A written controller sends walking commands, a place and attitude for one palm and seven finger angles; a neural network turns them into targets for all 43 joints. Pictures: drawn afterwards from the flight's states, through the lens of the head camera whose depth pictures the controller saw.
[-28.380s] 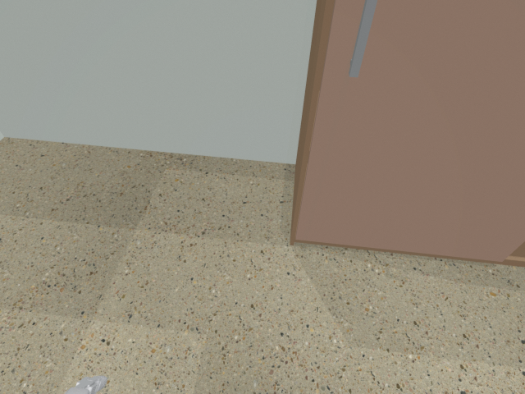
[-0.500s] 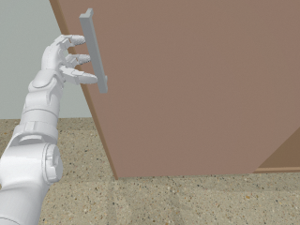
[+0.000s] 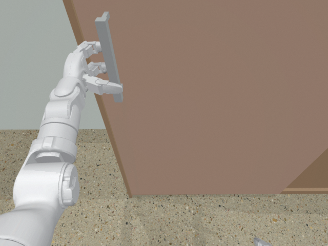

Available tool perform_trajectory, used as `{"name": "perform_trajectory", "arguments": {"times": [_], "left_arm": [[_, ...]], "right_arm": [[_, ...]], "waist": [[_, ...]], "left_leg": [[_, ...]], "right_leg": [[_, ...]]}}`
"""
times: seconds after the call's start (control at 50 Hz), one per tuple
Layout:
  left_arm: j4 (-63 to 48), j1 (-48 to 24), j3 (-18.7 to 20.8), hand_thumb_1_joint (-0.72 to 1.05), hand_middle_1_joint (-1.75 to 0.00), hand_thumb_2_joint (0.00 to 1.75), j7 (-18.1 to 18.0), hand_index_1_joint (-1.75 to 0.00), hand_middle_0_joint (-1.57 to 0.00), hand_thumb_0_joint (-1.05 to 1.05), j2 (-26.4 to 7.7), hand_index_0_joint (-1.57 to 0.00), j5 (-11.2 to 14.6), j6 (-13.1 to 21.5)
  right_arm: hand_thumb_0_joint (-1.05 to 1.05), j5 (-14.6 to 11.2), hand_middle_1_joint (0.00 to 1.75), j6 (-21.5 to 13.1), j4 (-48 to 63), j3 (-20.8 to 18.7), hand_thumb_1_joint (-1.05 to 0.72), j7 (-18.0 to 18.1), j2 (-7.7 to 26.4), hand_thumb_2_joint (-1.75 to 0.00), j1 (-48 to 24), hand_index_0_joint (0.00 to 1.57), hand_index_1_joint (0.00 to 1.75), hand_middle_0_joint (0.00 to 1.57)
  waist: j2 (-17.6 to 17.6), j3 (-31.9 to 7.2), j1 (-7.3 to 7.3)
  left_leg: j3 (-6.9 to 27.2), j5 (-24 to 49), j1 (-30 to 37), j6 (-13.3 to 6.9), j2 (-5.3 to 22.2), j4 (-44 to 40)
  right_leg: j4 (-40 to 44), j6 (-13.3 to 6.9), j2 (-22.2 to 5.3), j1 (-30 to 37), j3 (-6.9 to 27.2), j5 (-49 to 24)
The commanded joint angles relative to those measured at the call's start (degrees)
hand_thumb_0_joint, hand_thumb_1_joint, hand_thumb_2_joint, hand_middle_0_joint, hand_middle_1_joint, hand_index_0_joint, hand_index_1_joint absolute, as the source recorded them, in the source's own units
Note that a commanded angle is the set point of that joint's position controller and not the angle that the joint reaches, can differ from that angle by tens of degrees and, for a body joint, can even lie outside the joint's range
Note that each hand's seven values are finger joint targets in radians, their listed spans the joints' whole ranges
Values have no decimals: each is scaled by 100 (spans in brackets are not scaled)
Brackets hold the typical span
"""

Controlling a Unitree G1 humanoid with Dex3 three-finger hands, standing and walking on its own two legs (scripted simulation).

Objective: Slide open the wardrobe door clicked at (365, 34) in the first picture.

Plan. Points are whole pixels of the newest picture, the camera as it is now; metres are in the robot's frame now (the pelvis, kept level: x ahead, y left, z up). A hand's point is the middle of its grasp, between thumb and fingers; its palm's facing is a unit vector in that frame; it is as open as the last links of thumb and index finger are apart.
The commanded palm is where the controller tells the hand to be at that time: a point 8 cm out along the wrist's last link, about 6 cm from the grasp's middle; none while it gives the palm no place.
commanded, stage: slide the fingers in behind the handle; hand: left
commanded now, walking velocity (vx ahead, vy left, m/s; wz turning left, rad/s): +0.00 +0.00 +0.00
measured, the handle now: (113, 61) +0.51 +0.14 +0.21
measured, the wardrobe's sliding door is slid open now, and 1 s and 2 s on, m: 0.00 0.00 0.00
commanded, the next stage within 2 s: grip the handle and tug to test in 1.06 s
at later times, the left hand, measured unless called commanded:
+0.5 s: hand (112, 72) +0.45 +0.13 +0.22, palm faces +0.01 -1.00 +0.01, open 14.0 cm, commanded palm +0.43 +0.18 +0.21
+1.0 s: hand (116, 69) +0.46 +0.12 +0.22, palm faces +0.01 -1.00 +0.02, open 14.0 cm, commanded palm +0.44 +0.18 +0.21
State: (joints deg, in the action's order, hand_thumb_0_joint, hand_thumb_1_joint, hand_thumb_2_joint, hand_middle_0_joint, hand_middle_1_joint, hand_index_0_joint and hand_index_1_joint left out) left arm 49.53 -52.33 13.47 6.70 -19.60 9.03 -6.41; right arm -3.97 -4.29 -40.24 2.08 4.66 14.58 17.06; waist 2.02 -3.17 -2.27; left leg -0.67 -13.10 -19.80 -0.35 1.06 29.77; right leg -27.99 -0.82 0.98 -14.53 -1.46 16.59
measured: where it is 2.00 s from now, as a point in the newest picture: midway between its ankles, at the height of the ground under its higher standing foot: outside the picture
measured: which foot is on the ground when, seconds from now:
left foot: down 0.00-1.00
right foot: down 0.00-1.00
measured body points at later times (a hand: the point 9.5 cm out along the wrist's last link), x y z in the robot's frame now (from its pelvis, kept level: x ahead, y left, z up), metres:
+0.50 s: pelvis +0.01 -0.01 +0.00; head +0.01 -0.02 +0.45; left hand +0.44 +0.19 +0.22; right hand +0.11 -0.26 -0.12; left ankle +0.02 +0.12 -0.74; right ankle -0.02 -0.11 -0.74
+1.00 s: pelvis +0.00 -0.01 +0.00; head +0.01 -0.02 +0.45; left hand +0.45 +0.18 +0.22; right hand +0.09 -0.26 -0.12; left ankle +0.02 +0.12 -0.74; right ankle -0.02 -0.11 -0.74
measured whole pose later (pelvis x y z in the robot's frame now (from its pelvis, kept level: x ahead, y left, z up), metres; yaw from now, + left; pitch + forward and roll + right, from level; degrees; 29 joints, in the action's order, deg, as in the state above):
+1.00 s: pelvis +0.00 -0.01 +0.00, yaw +0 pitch +2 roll +0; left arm 47.6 -51.5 12.3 4.3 -16.4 9.5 -5.6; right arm -3.6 -2.7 -41.5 1.7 4.6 14.3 17.9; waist 2.4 -3.1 -2.0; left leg -0.7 -12.8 -18.0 0.2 1.4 28.2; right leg -27.1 -1.4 1.3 -13.1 -1.4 16.5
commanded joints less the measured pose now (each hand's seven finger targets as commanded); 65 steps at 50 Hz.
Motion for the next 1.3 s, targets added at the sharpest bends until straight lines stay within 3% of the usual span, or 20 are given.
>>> {"name": "perform_trajectory", "arguments": {"times": [0.0,0.06,0.16,0.24,0.3,0.36,0.4,0.5,0.58,0.64,0.7,0.78,0.84,0.94,0.98,1.04,1.1,1.14,1.18,1.28], "left_arm": [[-1383,-3109,160,-50,-120,30,-63,-120,-30,0,-1087,-30,66,470],[-1404,-3181,20,-50,-120,30,-110,-120,-30,0,-855,-30,40,512],[-1507,-2843,453,-50,-120,30,-175,-120,-30,0,-1305,-30,18,494],[-1820,-2432,335,-50,-120,30,-171,-120,-30,0,-1103,-30,-30,434],[-1997,-2506,334,-50,-120,30,-152,-120,-30,0,-1140,-30,16,383],[-2341,-2582,168,-50,-120,30,-137,-120,-30,0,-858,-30,70,301],[-2507,-2442,-79,-50,-120,30,-132,-120,-30,0,-578,-30,100,262],[-2042,-2408,104,-50,-120,30,-239,-120,-30,0,-705,-30,149,-20],[-2167,-2877,-118,-50,-120,30,-389,-120,-30,0,-511,-30,-18,49],[-2249,-2861,-13,-50,-120,30,-452,-120,-30,0,-617,-30,-12,195],[-1674,-2765,226,-50,-120,30,-440,-120,-30,0,-902,-30,21,231],[-1486,-3269,9,-50,-120,30,-368,-120,-30,0,-822,-30,-82,303],[-1599,-3244,-78,-50,-120,30,-322,-120,-30,0,-703,-30,-68,448],[-1510,-2922,43,-50,-120,30,-215,-120,-30,0,-688,-30,113,461],[-1337,-2850,-23,-50,-120,30,-220,-120,-30,0,-612,-30,82,374],[-1260,-2817,308,-50,-120,30,-339,-120,-30,0,-1032,-30,-14,356],[-1623,-2837,506,-50,-120,30,-404,-120,-30,0,-1335,-30,-87,523],[-2210,-2939,186,-50,-120,30,-377,-120,-30,0,-929,-30,-107,653],[-2292,-2993,-15,-41,-121,34,-333,-121,-31,0,-690,-31,-83,676],[-1582,-2480,80,-17,-125,44,-187,-125,-33,0,-716,-33,79,171]], "right_arm": [[0,39,30,-233,639,-297,-90,51,795,-90,-3,20,30,20],[0,40,30,-258,610,-297,-90,21,751,-90,-8,20,30,20],[0,56,30,-202,651,-309,-90,12,775,-90,-52,20,30,20],[0,47,30,-161,767,-316,-90,-22,740,-90,-131,20,30,20],[0,42,30,-127,766,-346,-90,4,768,-90,-121,20,30,20],[0,27,30,-144,777,-341,-90,4,699,-90,-248,20,30,20],[0,14,30,-133,800,-343,-90,4,696,-90,-279,20,30,20],[0,32,30,-77,682,-315,-90,48,730,-90,-334,20,30,20],[0,58,30,-73,664,-278,-90,28,637,-90,-376,20,30,20],[0,78,30,-67,689,-281,-90,19,636,-90,-389,20,30,20],[0,100,30,-36,635,-266,-90,50,699,-90,-310,20,30,20],[0,87,30,-58,607,-242,-90,72,661,-90,-295,20,30,20],[0,68,30,-95,640,-268,-90,51,650,-90,-259,20,30,20],[0,56,30,-137,614,-303,-90,35,704,-90,-187,20,30,20],[0,46,30,-130,599,-292,-90,30,704,-90,-179,20,30,20],[0,65,30,-110,580,-304,-90,28,738,-90,-142,20,30,20],[0,90,30,-108,640,-330,-90,22,751,-90,-92,20,30,20],[0,77,30,-158,722,-335,-90,-5,669,-90,-161,20,30,20],[0,73,30,-209,674,-349,-90,-23,660,-90,-139,20,30,20],[0,19,30,-130,614,-324,-90,36,740,-90,-200,20,30,20]], "waist": [[-188,-1812,-117],[-58,-1783,-124],[-282,-1917,39],[-130,-1916,124],[-399,-1821,61],[0,-1866,68],[-104,-1860,37],[-544,-1398,15],[-106,-1572,-21],[-181,-1884,10],[-644,-1583,-7],[-280,-1449,-117],[18,-1795,-81],[-361,-1908,-22],[-402,-1609,-45],[-479,-1488,30],[-380,-1818,95],[62,-2180,77],[164,-2100,-13],[-426,-1335,-9]], "left_leg": [[158,1234,1465,-239,-46,-136],[166,1295,1552,-220,-37,-117],[66,1429,1318,-254,-73,-153],[-12,1708,1367,-267,-83,-140],[-15,1630,1346,-287,-66,-165],[-32,1716,1574,-280,-82,-150],[-15,1874,1659,-283,-74,-124],[8,1334,1349,-302,-100,-220],[49,1339,1493,-267,-108,-215],[43,1520,1581,-273,-119,-182],[48,1192,1270,-286,-120,-248],[32,1018,1249,-290,-123,-228],[62,1241,1495,-268,-119,-185],[58,1409,1454,-271,-115,-188],[43,1198,1284,-273,-107,-229],[41,1045,1104,-291,-104,-273],[21,1335,1214,-296,-101,-236],[3,1681,1596,-265,-88,-184],[24,1731,1792,-240,-53,-151],[5,1155,1280,-277,-64,-286]], "right_leg": [[384,-18,51,-91,-5,-1684],[359,-26,68,-215,-4,-1729],[334,-13,48,236,50,-2112],[310,-22,51,384,56,-2461],[375,1,50,435,28,-2389],[393,-14,62,326,58,-2469],[378,-18,68,352,18,-2548],[515,41,48,184,14,-2099],[457,2,19,82,40,-1983],[412,-2,29,279,64,-2209],[483,45,16,302,52,-1975],[509,43,-17,57,114,-1833],[447,-11,11,116,88,-1931],[414,-1,52,283,39,-2190],[458,17,49,134,33,-1973],[497,22,32,160,61,-1768],[430,-4,24,418,73,-2026],[342,-40,56,435,70,-2314],[372,-40,91,218,31,-2248],[550,15,88,66,13,-1862]]}}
